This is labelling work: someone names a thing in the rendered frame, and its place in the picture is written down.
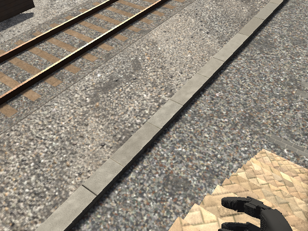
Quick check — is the robot right hand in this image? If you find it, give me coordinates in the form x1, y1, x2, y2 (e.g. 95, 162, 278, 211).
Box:
218, 196, 293, 231

